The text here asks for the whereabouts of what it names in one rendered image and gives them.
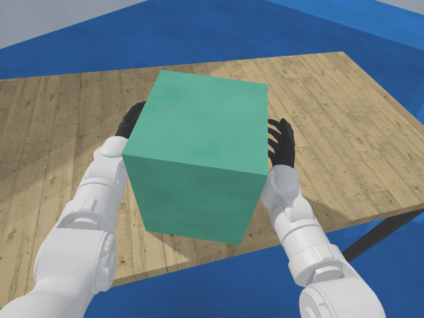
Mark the robot right forearm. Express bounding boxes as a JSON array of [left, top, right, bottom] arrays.
[[260, 165, 386, 317]]

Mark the table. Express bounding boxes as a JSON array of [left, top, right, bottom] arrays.
[[0, 51, 424, 310]]

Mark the right robot upper arm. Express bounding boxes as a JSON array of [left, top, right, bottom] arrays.
[[299, 277, 386, 318]]

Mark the carton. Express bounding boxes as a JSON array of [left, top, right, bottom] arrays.
[[122, 70, 268, 245]]

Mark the left robot upper arm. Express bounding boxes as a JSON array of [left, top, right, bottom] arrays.
[[0, 228, 117, 318]]

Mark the robot left forearm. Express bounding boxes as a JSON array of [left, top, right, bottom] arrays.
[[34, 136, 128, 285]]

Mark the right robot hand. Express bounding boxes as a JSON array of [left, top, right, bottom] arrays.
[[268, 118, 295, 169]]

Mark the left robot hand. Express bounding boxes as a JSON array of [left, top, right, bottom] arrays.
[[115, 101, 146, 139]]

